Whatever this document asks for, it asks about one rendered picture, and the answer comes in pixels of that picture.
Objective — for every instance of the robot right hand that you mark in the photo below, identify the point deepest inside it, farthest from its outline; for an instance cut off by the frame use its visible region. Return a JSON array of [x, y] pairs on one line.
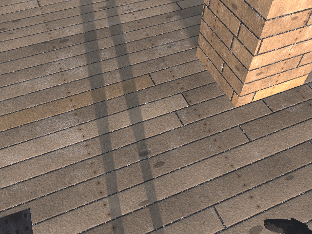
[[285, 226]]

